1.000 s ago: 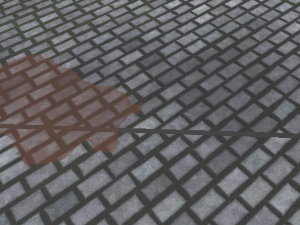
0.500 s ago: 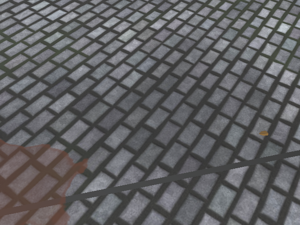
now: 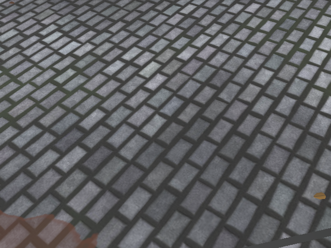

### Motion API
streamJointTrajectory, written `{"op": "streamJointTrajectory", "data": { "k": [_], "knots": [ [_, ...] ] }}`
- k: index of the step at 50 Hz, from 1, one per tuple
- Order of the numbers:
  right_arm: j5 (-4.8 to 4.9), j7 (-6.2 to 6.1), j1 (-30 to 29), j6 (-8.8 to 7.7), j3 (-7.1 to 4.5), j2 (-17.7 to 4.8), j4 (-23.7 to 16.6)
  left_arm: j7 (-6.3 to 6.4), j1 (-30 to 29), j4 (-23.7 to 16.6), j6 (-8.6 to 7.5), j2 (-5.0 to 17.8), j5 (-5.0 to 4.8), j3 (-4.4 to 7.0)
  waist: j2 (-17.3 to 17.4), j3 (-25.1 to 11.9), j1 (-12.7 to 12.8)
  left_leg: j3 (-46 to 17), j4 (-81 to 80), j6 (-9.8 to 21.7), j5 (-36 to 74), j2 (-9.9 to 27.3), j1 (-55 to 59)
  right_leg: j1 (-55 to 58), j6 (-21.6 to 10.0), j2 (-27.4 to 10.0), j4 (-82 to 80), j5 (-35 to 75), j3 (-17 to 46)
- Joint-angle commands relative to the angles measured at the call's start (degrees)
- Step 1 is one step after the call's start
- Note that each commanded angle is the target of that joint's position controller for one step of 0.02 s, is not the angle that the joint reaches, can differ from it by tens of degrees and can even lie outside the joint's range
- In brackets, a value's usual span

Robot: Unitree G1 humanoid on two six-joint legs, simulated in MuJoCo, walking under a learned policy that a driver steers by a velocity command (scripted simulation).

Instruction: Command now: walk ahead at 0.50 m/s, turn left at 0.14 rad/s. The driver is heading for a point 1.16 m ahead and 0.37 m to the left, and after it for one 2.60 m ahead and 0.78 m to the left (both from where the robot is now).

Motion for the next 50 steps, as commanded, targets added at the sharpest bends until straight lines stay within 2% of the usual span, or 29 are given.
{"op": "streamJointTrajectory", "data": {
  "k": [1,6,10,13,14,15,16,17,18,19,20,21,22,23,24,26,28,32,37,39,41,42,43,44,45,46,47,49,50],
  "knots": [
    [0.37,0.3,-1.1,0.28,-0.44,-2.0,-2.6,0.31,1.5,-1.8,-1.21,6.2,0.1,1.19,-5.5,2.8,-0.5,-1.7,-2.4,-0.7,5.8,0.3,-7.1,1.7,-5.3,-15.9,-9.1,13.5,8.6],
    [0.31,0.53,-9.0,-0.03,0.35,-1.0,-5.0,0.83,3.6,-0.2,-1.5,5.8,0.21,0.68,-5.8,4.7,1.1,0.9,-13.9,0.3,13.5,-1.7,-6.1,4.3,-3.0,-15.4,-9.0,19.6,1.7],
    [0.02,0.91,-14.3,-0.4,0.95,-0.6,-7.5,1.76,6.7,1.9,-1.15,6.5,0.53,0.55,-5.8,5.8,2.5,5.3,-21.6,2.8,10.6,-3.1,-4.8,11.0,-2.2,-17.1,-5.3,29.5,-1.7],
    [-0.16,0.49,-9.9,-0.43,0.32,-1.9,-6.9,2.47,5.2,2.2,-0.54,8.7,0.77,0.93,-8.1,1.9,-0.3,9.0,-23.6,6.3,2.5,-7.7,3.1,14.9,-1.2,-18.0,6.0,54.5,-4.5],
    [-0.27,0.27,-5.1,-0.57,-0.27,-2.9,-5.7,2.58,4.7,2.1,-0.04,9.6,1.0,1.17,-8.4,-1.1,-2.4,9.7,-24.4,7.8,-0.1,-9.8,8.1,15.1,-1.2,-18.1,13.9,59.5,-5.3],
    [-0.6,0.06,2.2,-0.95,-1.13,-4.3,-3.4,2.57,4.1,1.7,0.48,10.3,0.87,1.37,-7.9,-5.2,-5.5,9.0,-28.0,9.4,0.6,-11.2,17.4,12.0,-0.7,-17.6,24.8,56.0,-6.2],
    [-1.45,-0.54,11.1,-1.16,-2.68,-8.0,-1.2,2.42,2.6,0.1,0.46,10.1,0.48,1.24,-4.6,-10.1,-9.8,-0.1,-30.6,12.7,-1.0,-5.3,32.0,0.2,0.5,-16.1,40.3,40.7,-6.6],
    [-1.31,-1.27,11.6,-0.79,-4.57,-14.7,-1.9,1.14,5.2,-3.4,-0.01,4.1,-0.35,0.15,9.0,-15.0,-6.2,-29.8,-33.0,21.5,0.8,12.2,49.4,-24.8,3.7,-4.8,63.1,-8.4,-6.4],
    [1.2,-1.01,11.4,-0.11,-4.62,-14.3,-1.7,0.84,-0.3,-5.0,-0.66,8.2,0.22,1.12,3.7,-17.4,-7.4,-42.8,-40.1,24.0,2.7,14.6,50.8,-33.2,3.6,-1.7,70.2,-18.2,6.5],
    [1.52,-1.32,7.6,0.11,-4.27,-12.7,-1.7,0.51,-4.3,-6.8,-1.39,7.5,0.02,0.8,0.9,-8.7,-5.7,-33.2,-41.2,21.9,4.1,13.2,44.4,-37.5,3.2,-5.9,67.7,-12.8,8.5],
    [1.53,-1.39,5.2,0.04,-3.43,-9.3,-1.9,0.5,-4.9,-6.9,-1.89,7.3,-0.03,0.62,-3.5,-3.7,-3.9,-27.8,-42.8,19.2,8.7,11.2,36.5,-35.4,3.3,-8.0,62.3,-9.2,7.9],
    [1.42,-1.56,3.1,-0.17,-2.91,-7.5,-2.1,0.59,-5.0,-6.7,-1.45,6.9,0.48,0.73,-5.3,-0.5,-1.6,-23.3,-43.9,16.9,13.2,8.2,30.3,-32.2,3.9,-9.3,57.8,-8.4,7.8],
    [1.86,-1.73,1.4,-0.4,-2.32,-5.8,-2.3,0.53,-3.9,-6.7,-0.15,6.3,1.48,0.61,-5.4,-0.2,0.4,-19.1,-45.2,14.9,15.2,5.0,26.2,-28.6,4.6,-10.1,55.1,-7.7,7.8],
    [1.9,-1.71,1.8,-0.94,-2.33,-6.6,-2.5,0.34,-2.6,-6.9,1.02,5.6,1.95,0.49,-2.6,-0.8,1.1,-18.1,-45.4,15.7,19.1,4.9,23.8,-26.3,5.5,-10.1,52.9,-8.5,7.6],
    [2.02,-1.62,2.8,-1.54,-2.41,-6.8,-2.1,0.22,-3.0,-7.2,1.84,5.4,2.22,0.44,-2.5,-0.6,1.3,-16.9,-45.5,15.8,22.3,3.9,23.2,-26.2,6.3,-10.3,51.3,-8.8,7.0],
    [1.91,-1.66,4.2,-1.99,-2.78,-8.3,-1.9,-0.05,-5.9,-8.5,2.65,5.1,2.2,0.39,-2.2,-0.1,1.0,-15.0,-46.7,14.9,20.6,1.7,21.7,-27.4,7.7,-10.3,46.4,-5.4,5.8],
    [1.92,-1.73,6.8,-1.89,-2.88,-8.8,-1.7,-0.31,-11.5,-10.7,2.87,5.4,2.13,0.41,-1.1,1.2,-0.7,-15.0,-47.2,13.6,20.1,0.7,22.7,-30.7,8.6,-10.3,40.8,-0.4,5.2],
    [1.9,-1.81,11.0,-1.48,-3.07,-9.1,-1.7,-0.7,-19.5,-13.7,2.82,5.4,1.63,0.08,0.6,1.0,-4.1,-16.5,-45.7,11.3,19.8,0.0,27.8,-33.3,8.8,-8.8,31.1,7.2,5.5],
    [0.96,-2.49,14.0,-1.23,-3.19,-9.9,-2.1,-1.01,-26.6,-17.1,1.9,6.1,1.05,-0.53,1.6,1.3,-6.3,-19.9,-41.1,11.0,25.6,1.5,33.8,-32.5,7.7,-6.1,22.1,7.0,5.9],
    [0.79,-2.96,12.0,-1.33,-3.36,-10.7,-3.0,-0.91,-23.9,-17.0,1.38,7.2,0.89,-0.35,2.4,0.9,-4.3,-21.0,-39.1,9.3,27.4,2.4,33.4,-26.3,6.3,-5.3,17.6,5.1,6.5],
    [0.81,-2.8,9.5,-1.79,-3.31,-11.2,-3.5,-0.19,-14.7,-14.2,0.76,9.1,0.86,0.52,2.3,-2.3,-0.3,-19.8,-32.2,6.9,36.5,1.3,30.6,-12.0,4.0,-2.7,14.3,1.9,5.0],
    [1.15,-2.38,9.4,-2.17,-3.0,-10.5,-3.1,0.46,-7.3,-12.2,0.08,10.4,1.24,1.18,-0.5,-6.3,3.4,-16.8,-22.1,5.6,36.9,-1.9,28.4,-1.9,2.3,-3.8,10.8,3.4,5.4],
    [1.6,-1.97,10.2,-2.64,-1.83,-6.7,-4.5,1.4,1.5,-11.7,-0.36,14.0,2.51,1.96,-5.9,-14.2,6.5,-13.3,-6.9,4.4,22.3,-4.9,21.4,10.7,-0.8,-15.8,9.6,-6.9,17.9],
    [3.21,-1.9,19.0,-2.46,-1.07,-2.3,-5.0,1.41,2.7,-10.8,0.35,19.6,3.09,3.39,-20.1,-19.2,1.9,-7.2,8.6,2.2,-17.3,-14.8,4.2,22.4,-8.6,-29.4,3.4,-9.5,45.5],
    [1.01,-2.46,17.8,-1.81,-1.42,-7.0,-3.2,0.81,-0.3,-10.8,1.1,15.0,1.47,3.0,-12.0,-13.8,1.0,-8.2,13.8,3.0,-16.3,-10.4,-1.7,16.7,-9.1,-28.4,1.0,-17.5,50.3],
    [0.49,-2.03,12.2,-1.65,-1.56,-7.5,-3.6,0.48,-4.8,-11.7,1.1,10.1,0.86,1.86,-5.6,-5.7,0.7,-8.2,13.1,2.8,-10.7,-8.2,-1.7,8.5,-7.9,-25.3,0.0,-16.7,40.5],
    [0.39,-1.6,8.6,-1.74,-1.25,-6.6,-4.4,0.21,-6.8,-11.3,0.89,7.8,1.07,1.21,-3.6,-2.2,0.4,-7.8,10.4,2.5,-7.7,-6.7,-0.8,3.4,-6.5,-22.1,-1.0,-9.6,32.7],
    [-0.38,-0.72,6.9,-0.91,-1.03,-5.8,-4.9,0.33,-6.1,-9.4,0.27,6.5,0.85,0.63,-7.1,-0.2,-0.9,-6.7,6.2,2.0,-6.0,-4.9,2.1,-1.3,-3.5,-16.6,-2.8,2.0,22.3],
    [-0.41,-0.45,8.3,-0.46,-0.87,-5.3,-4.7,0.15,-4.9,-8.6,-0.33,7.4,0.56,0.81,-9.6,-1.5,-1.6,-6.2,5.6,1.6,-6.0,-5.3,3.3,-1.3,-4.3,-17.1,-2.6,7.4,20.9]
  ]
}}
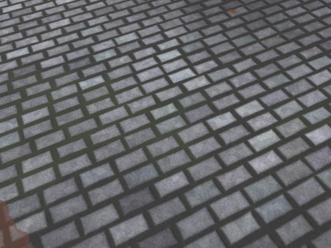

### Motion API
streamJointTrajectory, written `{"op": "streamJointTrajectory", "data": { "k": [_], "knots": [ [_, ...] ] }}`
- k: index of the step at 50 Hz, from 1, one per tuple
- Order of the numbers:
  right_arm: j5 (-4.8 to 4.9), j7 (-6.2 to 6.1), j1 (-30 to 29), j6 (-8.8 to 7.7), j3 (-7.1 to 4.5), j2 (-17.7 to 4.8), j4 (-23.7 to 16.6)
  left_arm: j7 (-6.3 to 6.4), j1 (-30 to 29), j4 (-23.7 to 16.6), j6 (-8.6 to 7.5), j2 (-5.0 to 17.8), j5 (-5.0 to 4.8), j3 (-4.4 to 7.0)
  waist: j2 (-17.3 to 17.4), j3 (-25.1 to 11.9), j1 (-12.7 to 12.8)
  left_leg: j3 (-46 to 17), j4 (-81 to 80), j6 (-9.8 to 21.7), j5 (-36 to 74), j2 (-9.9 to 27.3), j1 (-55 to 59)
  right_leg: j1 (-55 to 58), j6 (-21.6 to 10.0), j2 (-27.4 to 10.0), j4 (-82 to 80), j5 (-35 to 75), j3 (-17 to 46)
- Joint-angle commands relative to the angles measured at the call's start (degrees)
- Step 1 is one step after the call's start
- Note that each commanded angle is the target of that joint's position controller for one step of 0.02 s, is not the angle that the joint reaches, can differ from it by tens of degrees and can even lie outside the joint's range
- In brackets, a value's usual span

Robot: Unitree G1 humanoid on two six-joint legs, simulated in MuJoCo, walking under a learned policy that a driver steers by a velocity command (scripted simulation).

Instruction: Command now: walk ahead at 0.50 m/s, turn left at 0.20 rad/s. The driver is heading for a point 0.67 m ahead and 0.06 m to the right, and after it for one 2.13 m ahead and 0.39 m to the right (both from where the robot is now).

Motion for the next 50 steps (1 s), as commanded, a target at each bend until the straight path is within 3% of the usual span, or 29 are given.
{"op": "streamJointTrajectory", "data": {
  "k": [1,5,9,13,16,17,18,19,20,21,22,23,25,28,33,38,42,44,45,46,47,48,49,50],
  "knots": [
    [-0.73,0.77,3.2,0.43,-0.34,-3.1,-2.6,-0.33,5.3,0.0,-1.83,5.7,-0.79,1.34,-8.5,-2.5,0.3,-1.7,-0.3,-0.9,1.9,3.7,-9.6,10.2,-7.4,-14.7,-13.9,11.0,16.7],
    [-1.06,1.39,-5.3,0.61,0.4,-2.2,-5.1,-0.45,8.4,2.2,-2.23,6.3,-1.28,1.58,-7.3,0.0,1.1,1.5,-6.9,-2.5,7.9,6.5,-16.3,11.3,-8.8,-14.2,-17.9,11.5,12.1],
    [-0.5,1.91,-14.7,0.14,1.95,0.1,-7.7,-0.65,11.4,4.2,-1.8,6.4,-1.41,1.58,-7.3,1.3,3.2,5.8,-20.3,-3.5,15.3,7.4,-13.9,10.9,-7.6,-11.8,-18.5,15.1,7.0],
    [-0.07,1.54,-19.3,-0.17,2.2,-0.7,-9.0,-0.51,14.6,6.1,-1.42,7.8,-1.12,1.86,-7.5,1.7,4.4,7.6,-28.1,-2.1,15.6,6.2,-10.0,14.1,-6.9,-13.7,-16.1,19.2,6.5],
    [-0.32,0.91,-17.7,-0.57,1.73,-1.8,-8.8,-0.09,14.3,7.1,-0.81,8.7,-0.93,2.03,-7.4,1.2,2.7,8.2,-32.0,0.2,10.9,4.4,-5.1,17.4,-6.0,-15.4,-11.0,27.9,6.4],
    [-0.63,0.55,-13.1,-0.89,1.33,-2.3,-7.2,0.02,13.8,7.3,-0.56,9.0,-1.08,2.05,-6.7,-0.9,0.5,8.9,-34.9,1.2,10.6,2.8,1.1,17.6,-5.3,-14.5,-5.2,34.4,5.1],
    [-1.23,0.03,-4.9,-1.49,0.56,-3.6,-4.1,0.06,13.9,7.5,-0.32,8.2,-1.25,1.74,-4.4,-5.6,-2.7,8.7,-37.7,2.7,11.5,2.1,12.2,14.8,-4.1,-11.9,4.9,35.7,2.7],
    [-2.39,-0.7,5.4,-1.97,-0.62,-7.5,-2.1,0.07,12.8,5.6,-0.41,6.3,-1.48,1.0,0.4,-12.5,-6.9,-2.8,-38.9,5.8,6.2,12.7,26.3,4.8,-2.8,-9.3,20.2,21.2,0.5],
    [-2.37,-1.04,8.3,-1.54,-2.22,-13.6,-1.5,-0.16,18.8,4.0,-0.38,0.1,-2.66,-0.3,14.2,-18.3,-4.2,-29.1,-44.8,13.0,2.5,28.5,40.0,-15.2,-0.4,0.8,40.0,-17.2,-2.8],
    [0.3,-0.82,6.1,-0.87,-1.91,-10.4,-1.5,0.41,15.1,5.0,0.16,7.4,-0.8,1.56,5.3,-14.6,-4.6,-32.2,-47.7,12.9,-0.1,26.9,35.1,-20.7,-1.3,-0.9,45.1,-19.8,4.0],
    [0.64,-0.65,0.8,-0.91,-0.96,-7.3,-2.0,0.04,11.1,3.8,-0.01,7.0,-0.82,1.78,2.9,-6.6,-2.2,-23.3,-48.5,11.4,2.1,24.1,27.9,-22.0,-1.8,-3.7,44.6,-14.7,5.0],
    [0.46,-0.35,-2.0,-1.34,-0.24,-4.4,-2.0,-0.32,9.3,3.6,-0.21,5.6,-1.07,1.39,1.3,-3.4,-0.8,-17.4,-50.5,10.0,7.9,21.3,21.7,-20.0,-1.7,-5.5,41.5,-11.0,4.9],
    [0.72,-0.5,-3.6,-2.09,0.47,-2.1,-1.1,-0.84,10.5,4.6,1.04,4.1,-0.14,1.2,2.4,-1.2,2.2,-9.3,-53.4,6.9,13.8,16.7,14.6,-14.6,-0.6,-7.3,37.1,-8.2,4.2],
    [1.22,-0.52,-0.6,-3.27,0.12,-3.0,1.0,-1.62,8.8,4.5,2.19,3.1,0.42,1.16,1.8,-0.7,3.0,-5.6,-55.5,8.0,20.9,15.8,13.6,-14.9,0.8,-7.5,34.9,-5.4,2.9],
    [0.71,-0.79,3.8,-3.51,0.09,-3.0,3.6,-2.06,-1.2,1.9,2.61,2.6,-0.42,1.08,0.6,2.6,0.9,1.8,-58.3,6.4,22.4,15.3,16.5,-22.9,1.7,-7.0,27.6,4.1,4.5],
    [0.64,-1.4,6.2,-3.8,0.5,-2.6,5.5,-2.45,-9.5,-1.0,2.23,1.4,-0.2,0.13,0.8,4.3,-1.0,8.4,-57.9,4.5,29.4,15.4,19.6,-21.2,0.5,-5.5,15.9,10.8,0.4],
    [0.31,-2.26,8.1,-3.27,0.44,-3.6,7.4,-2.72,-12.7,-3.0,1.93,1.5,0.05,-0.06,1.2,4.5,-1.3,11.7,-52.2,3.6,42.8,17.1,26.8,-19.1,-2.6,-3.6,9.6,5.5,-3.5],
    [0.15,-2.7,7.1,-2.84,0.16,-5.1,7.5,-2.37,-9.1,-2.4,1.93,2.4,0.21,0.44,2.8,1.5,0.8,13.6,-43.9,2.8,61.3,17.6,29.2,-13.2,-5.0,-0.1,8.6,-0.2,-6.2],
    [0.0,-2.88,6.3,-2.31,-0.06,-5.8,7.4,-2.1,-3.9,-0.9,1.69,3.2,0.47,0.94,3.1,-1.1,2.9,14.6,-35.2,2.4,68.6,17.3,29.3,-8.2,-6.3,2.3,7.6,-2.3,-7.1],
    [0.34,-3.02,5.7,-1.81,-0.21,-6.3,7.1,-1.8,4.3,1.6,1.06,4.4,1.02,1.72,2.4,-5.5,6.1,15.6,-23.1,1.3,66.1,16.2,26.0,1.5,-7.8,3.9,3.2,1.2,-6.4],
    [1.06,-3.0,4.4,-2.0,-0.03,-6.0,5.4,-1.18,12.6,3.6,0.61,8.1,2.02,3.18,-0.3,-10.8,10.1,16.0,-6.7,-0.5,48.6,14.3,13.7,16.4,-11.0,-2.7,1.5,7.9,2.4],
    [2.28,-1.93,9.3,-2.36,1.28,0.9,2.0,-0.47,11.6,2.5,1.04,15.9,1.72,5.23,-16.0,-18.2,5.3,15.6,17.9,-4.2,-10.8,2.0,-11.7,36.8,-22.4,-23.6,3.6,35.1,31.5],
    [1.29,-2.19,4.3,-2.34,0.08,-4.5,1.5,-0.33,14.0,2.6,1.69,14.9,-1.74,5.43,-5.6,-22.9,7.9,3.1,23.1,-4.2,-11.7,1.5,-14.9,36.7,-24.4,-23.8,0.4,45.3,36.4],
    [1.73,-2.2,0.4,-2.69,0.45,-3.2,-0.3,0.12,8.8,2.2,1.9,13.5,-2.08,5.06,-4.9,-14.5,5.8,1.6,20.7,-4.0,-6.0,5.1,-17.8,29.4,-22.3,-22.4,-0.8,49.0,27.2]
  ]
}}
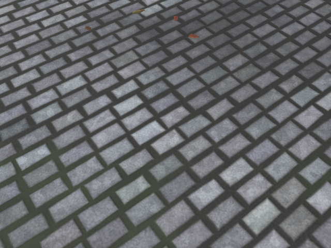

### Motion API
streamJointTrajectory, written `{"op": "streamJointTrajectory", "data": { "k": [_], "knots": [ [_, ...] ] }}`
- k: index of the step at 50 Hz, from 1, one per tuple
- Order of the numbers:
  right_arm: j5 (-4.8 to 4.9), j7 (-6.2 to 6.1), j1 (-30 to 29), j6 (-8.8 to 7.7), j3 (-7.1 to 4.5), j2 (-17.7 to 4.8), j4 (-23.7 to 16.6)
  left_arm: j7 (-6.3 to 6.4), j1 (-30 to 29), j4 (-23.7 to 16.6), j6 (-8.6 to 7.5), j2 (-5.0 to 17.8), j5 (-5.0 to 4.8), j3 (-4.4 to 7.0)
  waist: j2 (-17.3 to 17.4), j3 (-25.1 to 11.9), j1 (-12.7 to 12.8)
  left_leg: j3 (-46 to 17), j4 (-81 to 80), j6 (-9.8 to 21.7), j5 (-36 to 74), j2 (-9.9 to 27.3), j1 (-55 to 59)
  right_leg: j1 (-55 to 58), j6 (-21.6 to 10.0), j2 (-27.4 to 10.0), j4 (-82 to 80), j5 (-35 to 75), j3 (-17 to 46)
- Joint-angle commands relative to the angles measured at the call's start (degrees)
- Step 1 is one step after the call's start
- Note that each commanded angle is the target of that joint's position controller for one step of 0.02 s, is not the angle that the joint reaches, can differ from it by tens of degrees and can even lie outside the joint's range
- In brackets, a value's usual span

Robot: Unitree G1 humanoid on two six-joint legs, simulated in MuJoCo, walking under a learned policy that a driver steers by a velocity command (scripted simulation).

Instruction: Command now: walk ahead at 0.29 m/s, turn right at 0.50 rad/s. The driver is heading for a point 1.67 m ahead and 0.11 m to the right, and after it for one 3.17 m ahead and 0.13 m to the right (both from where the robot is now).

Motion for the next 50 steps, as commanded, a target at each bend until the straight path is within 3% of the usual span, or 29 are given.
{"op": "streamJointTrajectory", "data": {
  "k": [1,2,3,4,7,11,15,20,23,24,25,26,27,28,29,30,32,33,37,40,42,43,44,45,50],
  "knots": [
    [0.21,-0.18,-2.7,-1.58,-1.34,-7.3,-7.2,1.36,11.8,0.6,0.79,10.1,-1.92,3.44,0.3,-10.1,4.5,-8.1,15.6,-0.3,4.9,2.6,-26.8,29.7,-13.9,-21.5,-11.8,47.5,25.7],
    [-0.56,-0.21,-3.5,-0.91,-1.64,-7.6,-7.2,1.55,9.5,0.2,1.01,8.0,-2.09,2.88,1.3,-6.3,2.6,-8.0,11.7,-0.8,5.8,3.5,-24.8,23.4,-11.2,-18.2,-13.8,45.2,22.2],
    [-1.54,-0.1,-2.5,0.34,-1.7,-7.4,-7.4,1.7,8.4,0.1,1.14,6.6,-2.35,2.37,0.8,-5.2,1.0,-8.0,8.6,-1.5,6.4,3.8,-21.2,18.3,-9.8,-15.8,-15.3,45.0,19.5],
    [-1.79,0.02,-1.4,1.57,-1.67,-6.5,-7.5,1.6,8.4,0.0,0.99,7.0,-2.05,2.27,0.1,-6.0,0.0,-7.9,6.2,-2.1,6.4,3.4,-19.0,16.4,-9.3,-14.9,-15.5,45.9,18.4],
    [-1.55,0.08,-1.6,3.27,-1.47,-5.3,-8.6,1.32,9.3,-0.3,0.54,9.9,-1.21,3.08,-0.9,-8.4,-0.8,-6.7,0.7,-3.3,9.1,2.4,-18.0,14.3,-8.3,-12.6,-14.8,49.5,16.5],
    [-1.33,-0.13,-7.7,4.21,-1.72,-6.6,-11.3,1.72,11.6,-0.7,1.62,10.4,-1.31,3.26,-3.6,-8.9,1.2,-7.1,-5.3,-3.9,13.9,2.3,-20.8,15.5,-5.2,-11.0,-14.2,42.2,18.7],
    [-0.86,-0.3,-12.0,4.76,-1.61,-7.3,-12.9,2.23,13.6,-1.2,2.65,10.5,-0.91,3.38,-4.6,-7.9,3.1,-8.3,-10.3,-3.6,14.6,2.2,-22.8,19.3,-4.2,-12.0,-14.0,33.9,22.7],
    [-0.08,-0.72,-13.2,4.37,-1.31,-7.6,-13.3,2.47,14.4,-1.1,3.29,9.9,0.02,2.93,-5.6,-6.5,4.3,-8.2,-17.7,-1.6,9.4,0.4,-18.0,21.7,-5.1,-13.5,-10.9,37.8,25.0],
    [0.42,-1.1,-11.0,3.98,-1.14,-7.5,-12.8,2.74,12.2,-1.3,3.76,10.0,-0.22,2.61,-6.1,-5.6,3.3,-7.7,-27.8,0.2,8.1,-0.9,-10.3,20.6,-3.8,-13.3,-8.5,37.2,26.8],
    [0.32,-1.21,-8.8,3.74,-1.06,-7.1,-12.1,2.92,10.7,-1.4,3.9,10.0,-0.75,2.38,-5.5,-5.3,1.6,-7.3,-35.9,0.7,12.5,-1.0,-5.3,19.0,-2.1,-12.0,-7.3,33.3,26.8],
    [-0.28,-1.44,-6.6,3.19,-1.02,-7.2,-11.4,3.12,9.3,-1.9,3.79,9.2,-1.4,1.92,-4.0,-5.6,0.2,-9.5,-44.4,1.6,22.2,1.2,2.2,15.1,0.7,-10.1,-5.6,26.0,26.6],
    [-1.23,-1.97,-6.4,2.67,-1.34,-10.6,-11.9,3.12,11.7,-2.7,3.33,5.5,-1.43,0.74,5.3,-8.4,2.1,-20.0,-46.5,4.1,36.5,12.3,9.1,11.1,3.7,-5.6,1.1,10.6,21.7],
    [-0.49,-1.59,-9.3,3.13,-1.37,-13.0,-12.7,3.48,16.1,-1.6,3.87,5.0,-1.77,0.77,11.8,-8.5,4.2,-29.0,-43.7,12.7,58.1,21.6,9.0,6.6,5.5,3.1,5.3,-19.7,14.4],
    [-0.15,-1.15,-7.0,3.22,-0.94,-10.7,-11.9,3.74,14.5,-0.5,4.64,8.5,-0.82,1.47,9.5,-9.5,1.8,-30.8,-43.7,17.5,58.5,23.2,6.3,7.3,6.0,1.9,13.5,-26.6,12.3],
    [-0.26,-0.8,-7.8,2.94,-0.19,-8.7,-11.6,3.54,12.4,-0.1,5.02,8.9,-0.98,1.76,5.9,-7.3,2.0,-27.1,-44.6,16.7,54.7,20.0,3.9,7.4,6.6,1.4,17.0,-24.5,13.2],
    [-0.43,-0.77,-10.0,2.96,0.23,-7.9,-11.6,3.27,11.3,0.3,5.28,8.0,-1.07,1.68,4.9,-6.1,2.9,-22.7,-45.1,14.0,49.7,16.4,2.3,7.9,7.5,0.7,17.3,-21.8,13.7],
    [-0.56,-1.08,-11.6,2.95,0.41,-8.0,-11.0,2.56,11.3,1.4,5.81,6.9,-0.98,1.19,8.5,-5.2,3.7,-17.3,-45.5,10.4,47.5,11.7,2.0,9.5,9.0,-0.1,13.8,-17.9,12.7],
    [-0.62,-1.04,-11.3,3.04,0.4,-8.3,-10.4,2.47,11.5,2.2,5.9,6.4,-1.03,0.88,8.7,-5.6,3.6,-15.7,-45.0,9.6,47.8,10.3,2.8,10.4,9.6,0.0,11.1,-17.5,11.4],
    [-0.55,-0.61,-8.4,3.32,0.09,-9.4,-7.7,3.04,8.8,4.2,6.16,5.1,-1.67,-0.02,8.8,-6.8,1.5,-16.6,-43.6,9.6,43.8,9.9,5.8,13.7,9.9,-1.4,-1.6,-13.9,8.2],
    [-0.32,-0.48,-9.4,3.76,-0.29,-10.0,-6.4,3.47,9.9,6.6,5.56,5.0,-1.47,-0.47,7.5,-6.5,2.9,-16.9,-42.8,6.9,36.1,8.7,2.7,20.6,8.5,-2.7,-15.9,0.1,7.6],
    [-0.14,-0.13,-8.5,3.51,-0.18,-8.9,-6.1,3.65,8.7,6.9,4.51,8.0,-0.12,-0.34,3.7,-6.7,1.5,-16.6,-43.0,3.6,25.6,6.9,-3.0,25.5,7.1,-8.8,-15.5,6.5,14.4],
    [0.28,0.05,-7.5,3.71,-0.07,-7.5,-5.5,3.36,6.4,8.1,4.34,8.9,-0.88,-0.14,-3.1,-3.5,-0.6,-12.9,-45.4,3.0,19.6,3.2,-1.3,18.9,5.7,-9.2,-13.7,5.9,14.5],
    [0.03,-0.11,-8.1,3.97,-0.09,-8.0,-4.2,3.0,5.6,8.2,3.9,6.5,-1.0,-0.77,-2.9,-2.6,0.6,-12.3,-44.7,2.6,18.6,2.8,1.7,15.4,5.4,-9.2,-15.5,1.9,15.1],
    [-0.06,-0.2,-8.6,4.19,-0.33,-8.3,-3.4,2.97,6.1,9.0,3.54,5.6,-0.88,-1.17,-2.4,-1.4,0.9,-12.6,-44.1,2.7,18.9,3.1,2.2,14.1,5.7,-8.9,-16.6,-0.2,14.9],
    [-0.15,0.06,-7.5,4.07,-0.25,-7.5,-0.1,3.6,7.6,12.2,2.8,5.8,-1.03,-1.63,-2.5,-1.4,0.7,-12.5,-44.2,2.5,21.8,3.6,3.3,14.4,5.5,-8.7,-17.9,0.2,14.8]
  ]
}}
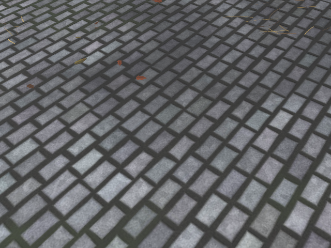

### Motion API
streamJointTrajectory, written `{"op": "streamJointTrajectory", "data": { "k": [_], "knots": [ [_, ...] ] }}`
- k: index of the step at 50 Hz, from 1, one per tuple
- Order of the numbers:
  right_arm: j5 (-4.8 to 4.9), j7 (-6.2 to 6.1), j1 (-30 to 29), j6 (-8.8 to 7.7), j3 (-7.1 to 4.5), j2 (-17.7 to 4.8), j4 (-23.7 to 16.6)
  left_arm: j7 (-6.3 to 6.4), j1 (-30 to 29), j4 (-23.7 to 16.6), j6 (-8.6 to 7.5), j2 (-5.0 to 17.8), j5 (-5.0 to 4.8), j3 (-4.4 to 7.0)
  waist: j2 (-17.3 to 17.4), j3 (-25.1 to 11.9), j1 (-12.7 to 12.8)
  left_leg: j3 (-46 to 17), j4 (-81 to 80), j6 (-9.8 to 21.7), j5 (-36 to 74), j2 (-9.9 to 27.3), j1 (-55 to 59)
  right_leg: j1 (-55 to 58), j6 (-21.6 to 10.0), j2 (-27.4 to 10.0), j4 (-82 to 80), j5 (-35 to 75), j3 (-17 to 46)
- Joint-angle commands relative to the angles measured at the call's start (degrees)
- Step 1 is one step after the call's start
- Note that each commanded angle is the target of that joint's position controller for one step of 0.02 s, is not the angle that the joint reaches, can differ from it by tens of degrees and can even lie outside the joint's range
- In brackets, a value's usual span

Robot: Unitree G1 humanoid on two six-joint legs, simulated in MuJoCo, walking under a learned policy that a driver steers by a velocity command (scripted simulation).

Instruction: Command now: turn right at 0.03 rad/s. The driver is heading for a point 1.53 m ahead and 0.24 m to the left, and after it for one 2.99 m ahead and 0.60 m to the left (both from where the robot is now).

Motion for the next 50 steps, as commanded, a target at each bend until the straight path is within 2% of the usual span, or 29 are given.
{"op": "streamJointTrajectory", "data": {
  "k": [1,12,13,15,16,17,18,19,20,22,23,24,25,26,27,28,29,30,31,33,36,41,44,46,47,48,49,50],
  "knots": [
    [0.05,-0.11,1.1,-0.49,-1.2,-5.7,0.0,0.31,0.7,-0.2,-0.89,6.0,-0.07,0.68,-2.7,0.7,-0.3,-6.1,-3.6,1.2,2.9,5.7,3.3,-6.0,-2.2,-5.9,-5.9,4.3,5.5],
    [0.06,-0.36,3.1,-0.48,-0.45,-4.3,5.6,0.44,3.1,3.3,-1.2,4.5,-0.13,-0.11,-0.9,1.3,0.0,-6.0,-4.0,0.4,2.3,5.9,2.4,-6.4,-2.9,-5.7,-6.3,3.4,5.2],
    [0.01,-0.35,3.6,-0.44,-0.34,-4.0,6.0,0.43,3.9,3.7,-1.18,4.4,-0.06,-0.15,-1.2,0.1,0.1,-5.6,-3.9,0.4,-2.0,5.2,2.7,-6.1,-3.2,-5.3,-7.0,-1.8,5.2],
    [-0.3,-0.22,3.5,-0.16,-0.74,-4.6,5.8,0.38,5.0,3.7,-0.68,6.7,-0.03,0.86,-3.5,1.5,0.7,-3.0,0.7,1.3,-15.5,1.9,-1.0,-7.8,-5.3,-4.8,-7.6,-18.7,6.9],
    [-0.81,0.03,3.1,-0.03,-0.69,-3.9,5.4,0.23,5.6,3.5,-0.4,7.7,0.13,1.43,-5.1,3.6,1.2,-1.5,3.9,1.6,-19.9,0.5,-4.7,-8.6,-7.0,-6.2,-8.9,-26.4,9.8],
    [-1.01,0.31,1.2,-0.04,-0.73,-3.6,4.4,0.16,7.9,3.8,-0.2,7.7,0.05,1.74,-6.4,5.8,2.5,-0.5,7.8,1.7,-21.1,-0.5,-9.6,-8.8,-8.8,-8.8,-11.7,-32.6,14.0],
    [-1.27,0.66,0.2,-0.37,-0.48,-2.1,3.5,0.17,9.1,4.1,-0.22,8.3,0.11,2.19,-9.1,7.6,2.8,2.1,13.1,1.5,-17.5,-1.0,-12.9,-8.0,-10.6,-12.5,-14.5,-34.9,18.4],
    [-1.76,0.93,-0.3,-0.95,-0.34,-1.4,2.8,0.16,8.8,4.0,-0.48,8.3,0.28,2.54,-10.0,8.6,2.8,2.6,17.5,1.5,-13.9,1.0,-14.9,-7.4,-12.3,-15.8,-15.9,-32.7,21.2],
    [-1.71,1.13,-0.4,-1.59,-0.57,-1.9,2.4,0.06,8.7,3.8,-0.86,7.7,0.47,2.65,-9.0,8.6,2.5,2.1,19.8,1.7,-14.1,2.3,-16.7,-6.3,-13.0,-16.8,-16.2,-28.9,21.6],
    [-1.31,1.66,0.0,-2.85,-1.06,-2.8,1.5,-0.19,8.0,3.3,-1.8,7.8,0.65,3.06,-7.9,7.4,1.5,1.9,18.5,2.3,-15.2,3.4,-16.9,-3.9,-12.6,-15.9,-14.6,-22.4,18.5],
    [-1.0,1.86,1.2,-3.37,-1.15,-2.4,1.4,-0.29,7.0,3.1,-2.16,7.8,0.43,3.23,-8.0,7.0,0.5,2.7,14.7,2.7,-14.1,3.1,-13.0,-5.7,-11.8,-14.7,-13.1,-20.4,15.9],
    [-0.6,1.83,4.5,-3.81,-1.22,-1.6,2.2,-0.45,5.2,2.6,-2.37,7.6,0.04,3.32,-7.6,6.9,-1.7,4.4,8.7,3.1,-10.6,2.1,-4.8,-10.6,-10.7,-12.7,-10.9,-19.0,12.9],
    [-0.32,1.59,10.1,-4.07,-1.54,-1.2,4.4,-0.59,3.9,2.0,-2.5,6.9,-0.02,3.3,-5.8,6.3,-4.0,5.8,3.9,3.1,-8.3,-0.3,5.0,-16.1,-9.6,-10.1,-6.8,-17.8,10.1],
    [-0.57,1.11,16.0,-4.38,-2.18,-2.5,6.4,-0.71,3.0,1.1,-2.94,5.2,0.37,2.91,-0.9,5.3,-6.0,1.4,0.1,3.2,-10.2,1.5,13.8,-22.2,-8.3,-7.0,1.4,-14.7,6.3],
    [-1.17,0.53,23.2,-4.87,-3.43,-7.8,7.5,-1.3,2.2,-0.9,-3.63,0.3,0.08,1.54,13.4,1.6,-8.1,-20.8,-11.2,6.1,-25.7,15.4,21.2,-30.0,-5.5,0.3,20.8,-12.7,-3.0],
    [-0.45,0.81,27.4,-4.32,-4.29,-11.1,9.5,-1.73,1.1,-2.7,-3.91,2.8,1.09,2.16,16.5,2.1,-7.3,-37.9,-17.3,10.6,-35.3,23.6,18.9,-36.6,-5.6,2.7,33.1,-18.1,-4.6],
    [-0.67,0.85,20.4,-4.17,-3.47,-7.8,7.5,-2.21,-0.3,-3.0,-4.07,4.9,1.96,2.64,7.4,6.8,-3.4,-35.4,-17.0,11.2,-36.4,23.2,13.0,-37.8,-6.4,-1.6,40.0,-13.2,-1.7],
    [-0.68,1.16,14.9,-4.72,-2.96,-5.8,5.3,-2.9,-0.4,-2.5,-4.42,3.5,1.61,2.38,3.1,8.3,-1.4,-29.3,-16.7,10.3,-30.4,20.6,9.2,-36.9,-6.5,-3.8,40.9,-7.1,-1.0],
    [-0.62,1.18,12.2,-5.25,-2.7,-5.0,4.2,-3.35,0.7,-1.9,-4.8,2.3,1.19,2.17,2.2,7.3,0.1,-23.5,-17.2,9.2,-22.3,17.9,8.3,-34.8,-5.9,-5.2,39.8,-2.7,-1.4],
    [-0.43,0.85,13.1,-6.2,-1.97,-3.0,4.6,-3.84,1.0,-1.5,-4.61,2.5,1.65,2.4,2.2,4.8,0.7,-15.3,-16.8,8.1,-7.5,14.6,9.8,-33.0,-4.4,-5.8,38.5,2.0,-3.3],
    [-0.21,0.6,18.5,-6.73,-1.4,-2.1,6.9,-3.83,-2.4,-3.0,-3.73,2.0,1.49,2.47,3.4,3.4,0.0,-8.7,-14.4,8.2,12.2,13.1,13.7,-36.1,-2.8,-5.3,37.2,4.0,-6.1],
    [-0.41,0.23,20.3,-6.65,-0.69,-1.6,7.5,-3.85,-14.9,-8.4,-3.37,0.1,0.85,1.39,4.5,5.8,-1.9,-3.4,-14.5,8.3,23.9,11.0,11.1,-34.3,-1.7,-3.3,22.5,8.8,-10.2],
    [-0.5,-0.02,20.8,-6.78,-0.81,-2.6,8.1,-3.65,-17.7,-10.3,-3.44,0.3,0.43,1.1,5.4,6.2,-2.1,-2.4,-14.2,8.3,30.1,12.1,11.7,-28.6,-3.5,-1.7,14.3,10.6,-11.8],
    [-0.49,-0.12,19.1,-6.97,-0.99,-3.4,8.0,-3.07,-14.9,-10.3,-3.7,1.7,0.38,1.64,5.3,4.5,0.2,-1.3,-10.1,7.7,42.6,13.1,13.8,-23.0,-5.8,0.0,11.8,9.6,-12.0],
    [-0.49,-0.25,18.0,-6.99,-1.21,-4.1,7.9,-2.65,-10.8,-9.3,-3.97,2.7,0.42,2.18,5.5,2.1,2.1,-0.7,-5.1,7.1,50.5,13.4,15.0,-18.4,-6.9,1.3,11.4,8.0,-12.0],
    [-0.62,-0.32,17.1,-6.79,-1.43,-4.7,7.7,-2.22,-3.7,-7.1,-4.36,4.0,0.31,2.97,5.4,-1.8,5.1,-0.1,3.1,6.5,55.0,13.1,16.1,-12.0,-8.1,2.7,10.1,6.8,-11.6],
    [-0.33,-0.25,15.9,-6.47,-1.58,-5.1,7.4,-1.73,5.5,-4.1,-4.83,5.1,0.51,3.8,4.4,-6.2,9.0,1.1,14.1,5.7,51.1,11.8,12.8,-1.2,-9.2,2.4,5.9,9.1,-11.0],
    [-0.01,0.11,16.3,-6.39,-1.08,-3.5,6.1,-1.11,14.0,-2.3,-5.12,8.9,1.9,5.08,0.3,-11.8,11.4,2.3,29.9,5.2,32.7,9.3,2.1,12.0,-11.7,-7.8,4.6,0.3,0.2]
  ]
}}
Next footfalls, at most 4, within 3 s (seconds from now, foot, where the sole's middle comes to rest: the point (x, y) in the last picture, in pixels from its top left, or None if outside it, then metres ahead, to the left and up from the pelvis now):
1.00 right None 0.44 -0.04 -0.78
1.54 left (146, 196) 0.75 0.12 -0.78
2.10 right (182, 143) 1.05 -0.06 -0.78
2.68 left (146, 110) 1.30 0.14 -0.78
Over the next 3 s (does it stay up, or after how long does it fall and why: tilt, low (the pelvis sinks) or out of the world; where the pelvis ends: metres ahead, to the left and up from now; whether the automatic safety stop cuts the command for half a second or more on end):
stays up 1.33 0.11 0.00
